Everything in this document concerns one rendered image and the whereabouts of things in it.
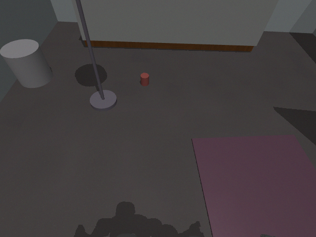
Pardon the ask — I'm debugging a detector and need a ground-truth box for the floor lamp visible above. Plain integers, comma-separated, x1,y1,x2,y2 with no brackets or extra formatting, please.
76,0,117,112

